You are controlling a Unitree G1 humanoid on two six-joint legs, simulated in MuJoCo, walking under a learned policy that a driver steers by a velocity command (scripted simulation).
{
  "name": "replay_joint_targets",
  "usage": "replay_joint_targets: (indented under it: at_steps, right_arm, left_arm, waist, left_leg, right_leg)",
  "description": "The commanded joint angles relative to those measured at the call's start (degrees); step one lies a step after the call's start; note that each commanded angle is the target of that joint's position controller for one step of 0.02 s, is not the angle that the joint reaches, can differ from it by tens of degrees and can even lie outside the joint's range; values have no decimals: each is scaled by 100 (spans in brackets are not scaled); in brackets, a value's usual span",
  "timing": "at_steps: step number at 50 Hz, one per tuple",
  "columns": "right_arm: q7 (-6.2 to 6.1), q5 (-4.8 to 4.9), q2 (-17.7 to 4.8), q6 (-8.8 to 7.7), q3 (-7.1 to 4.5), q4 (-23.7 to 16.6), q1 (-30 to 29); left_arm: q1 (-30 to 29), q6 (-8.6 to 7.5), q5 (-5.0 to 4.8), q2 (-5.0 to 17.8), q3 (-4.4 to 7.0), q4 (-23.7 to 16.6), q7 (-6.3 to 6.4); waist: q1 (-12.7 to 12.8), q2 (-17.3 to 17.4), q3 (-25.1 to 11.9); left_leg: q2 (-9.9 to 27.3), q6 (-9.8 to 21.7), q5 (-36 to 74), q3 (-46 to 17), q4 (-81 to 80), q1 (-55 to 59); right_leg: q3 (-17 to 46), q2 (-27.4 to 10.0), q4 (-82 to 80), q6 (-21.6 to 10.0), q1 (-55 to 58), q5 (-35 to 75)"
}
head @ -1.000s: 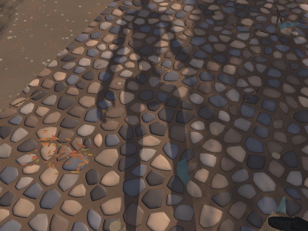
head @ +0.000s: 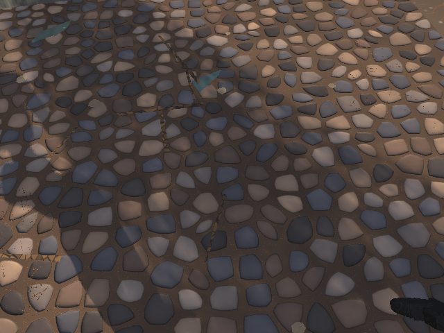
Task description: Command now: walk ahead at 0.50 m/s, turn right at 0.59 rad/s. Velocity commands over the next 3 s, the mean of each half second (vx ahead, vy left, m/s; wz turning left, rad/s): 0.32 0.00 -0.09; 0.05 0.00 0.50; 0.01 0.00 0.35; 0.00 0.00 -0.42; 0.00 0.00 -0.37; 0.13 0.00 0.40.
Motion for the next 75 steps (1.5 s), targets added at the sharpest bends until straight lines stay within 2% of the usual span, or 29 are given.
replay_joint_targets:
  at_steps: [1,4,5,6,7,8,10,12,16,24,25,27,29,33,37,44,45,46,47,48,50,54,63,67,69,70,71,73,75]
  right_arm:
    - [62,43,-653,-166,-179,-476,-425]
    - [18,-13,-911,-247,-332,-190,678]
    - [-15,-116,-1171,-261,-391,-99,1484]
    - [21,-169,-1657,-186,-517,163,2022]
    - [75,6,-1131,-173,-410,160,1981]
    - [67,15,-771,-149,-301,107,1666]
    - [77,-81,-572,-75,-186,77,1092]
    - [75,-90,-398,-78,-90,152,1019]
    - [-32,15,-910,60,-221,350,1045]
    - [-237,192,-984,435,-289,365,1054]
    - [-252,165,-817,446,-242,325,1097]
    - [-241,32,-264,414,-76,219,1900]
    - [-258,109,-1017,525,-300,291,1753]
    - [-321,95,-740,855,-313,208,1577]
    - [-211,78,-514,850,-212,-112,1180]
    - [12,66,-710,897,-285,-291,1229]
    - [-8,40,-819,898,-341,-241,1379]
    - [-86,38,-1248,890,-467,-269,1510]
    - [-156,-37,-1887,867,-564,-489,1391]
    - [-110,-223,-1622,737,-500,-504,1588]
    - [-131,-89,-1329,580,-425,-508,1007]
    - [-249,3,-1036,631,-293,-611,761]
    - [-269,15,-1226,736,-375,-682,815]
    - [-234,-13,-826,765,-185,-613,665]
    - [-214,-84,-382,707,-5,-390,944]
    - [-197,-257,-353,648,10,-291,1358]
    - [-185,-257,-431,607,-27,-262,1540]
    - [-230,-242,-830,584,-127,-216,897]
    - [-298,-176,-817,633,-159,-281,718]
  left_arm:
    - [88,-14,-13,920,259,-257,63]
    - [-54,21,40,660,180,-315,52]
    - [68,7,131,307,42,-377,29]
    - [924,-56,-50,-16,-54,-482,27]
    - [923,-78,-118,544,17,-306,47]
    - [235,-76,-68,835,93,-360,49]
    - [-461,-102,159,768,102,-546,76]
    - [-398,-110,210,547,76,-580,41]
    - [-630,-69,203,145,-84,-613,52]
    - [-1208,-16,144,498,54,-722,42]
    - [-1085,-56,201,670,110,-709,66]
    - [-776,69,354,1171,218,-750,149]
    - [-906,112,252,642,102,-738,111]
    - [-1592,120,272,598,74,-685,91]
    - [-1564,166,248,721,139,-548,156]
    - [-1545,228,9,1054,253,-313,101]
    - [-1318,230,-10,924,232,-193,92]
    - [-1045,233,117,659,171,-119,57]
    - [-1252,231,355,447,82,-449,63]
    - [-1778,215,277,694,161,-532,118]
    - [-1553,264,132,786,236,-381,179]
    - [-1283,254,163,730,266,-263,201]
    - [-1504,149,92,636,184,-364,69]
    - [-1211,98,90,515,109,-250,-55]
    - [-1147,52,239,382,8,-197,-119]
    - [-1268,51,302,784,42,-294,-102]
    - [-1677,55,338,722,-24,-287,-107]
    - [-1650,38,218,648,-17,-285,-144]
    - [-1530,7,135,984,45,-254,-126]
  waist:
    - [-133,-824,-100]
    - [-710,-909,-594]
    - [-996,-327,-1393]
    - [-633,1660,-1961]
    - [-769,1221,-1627]
    - [-908,649,-822]
    - [-678,91,-236]
    - [-431,282,-406]
    - [-391,432,-793]
    - [-339,451,-574]
    - [-304,308,-653]
    - [-574,-1697,-1368]
    - [-439,-1132,-1070]
    - [-642,-1010,-513]
    - [-503,-1102,-666]
    - [-647,-1053,-701]
    - [-670,-846,-691]
    - [-580,240,-641]
    - [-510,1765,-484]
    - [-983,1045,-818]
    - [-593,502,-577]
    - [-417,499,-740]
    - [-601,674,-621]
    - [-526,614,-809]
    - [-485,261,-775]
    - [-860,-637,-789]
    - [-1182,-1112,-579]
    - [-717,-953,-289]
    - [-635,-1086,-141]
  left_leg:
    - [-182,133,-197,46,-323,712]
    - [-109,520,-553,196,-633,2233]
    - [781,870,-935,-673,-538,3645]
    - [1935,1858,-2297,-3438,-1169,5316]
    - [2031,1873,-3657,-4126,-1523,5208]
    - [1754,1689,-2968,-3259,-1569,4484]
    - [1314,1624,53,-1884,-1441,3274]
    - [987,1605,2221,-1146,-1342,2868]
    - [776,1665,3265,-596,-1288,2552]
    - [514,1194,493,-1253,-782,2208]
    - [283,960,-80,-1226,-444,1944]
    - [-760,347,-4238,-83,1737,336]
    - [-317,23,-3954,18,3380,-165]
    - [-120,-251,-2868,279,3419,234]
    - [34,-228,-2439,490,2249,640]
    - [-143,339,-1586,971,84,1901]
    - [-242,526,-1151,867,-399,2389]
    - [445,874,228,-214,-958,3079]
    - [1909,1994,1616,-2286,-1135,3398]
    - [1974,2443,1246,-2404,-1271,3084]
    - [1311,1838,427,-1517,-1238,2874]
    - [912,1630,657,-1181,-1186,2686]
    - [775,1672,-166,-1902,-1032,2540]
    - [733,1514,367,-1766,-663,2451]
    - [352,1000,-604,-1390,-612,2037]
    - [-159,681,-1689,-817,-40,1855]
    - [-333,412,-2220,-443,-415,2141]
    - [-341,265,-1659,-286,-467,2438]
    - [-366,307,-1496,-193,-326,2329]
  right_leg:
    - [1317,-1427,-182,-712,-249,940]
    - [1243,-1111,901,-410,-297,1543]
    - [777,-763,2431,-208,-883,874]
    - [64,76,4281,216,-2905,-1488]
    - [258,-311,5046,278,-3678,-1604]
    - [245,-425,5206,319,-3800,-1137]
    - [-120,-700,4851,428,-3403,-717]
    - [-322,-886,4157,540,-2792,-677]
    - [-678,-675,2364,762,-1903,-82]
    - [-501,-433,267,533,-831,1352]
    - [-346,-784,-70,348,-276,1959]
    - [1564,-3007,195,-1016,1199,4516]
    - [1440,-2811,-65,-1195,729,3330]
    - [23,-2084,-406,-839,-479,2630]
    - [-458,-2140,-447,-932,-375,2574]
    - [-831,-2337,155,-518,-408,1992]
    - [-1059,-2137,570,-191,-701,1447]
    - [-1640,-1655,1734,363,-1541,342]
    - [-1780,-714,3226,911,-3176,-2102]
    - [-793,-643,4211,869,-3231,-2286]
    - [-544,-818,4377,727,-3299,-1285]
    - [-540,-650,4268,858,-2871,-415]
    - [-394,-446,2099,933,-2052,-377]
    - [-609,-640,1041,766,-1088,58]
    - [-322,-950,-247,533,-25,1612]
    - [524,-1662,-196,212,171,2757]
    - [738,-1890,-122,-363,-575,2411]
    - [553,-1370,-257,-157,-962,841]
    - [734,-1336,-260,-100,-1008,815]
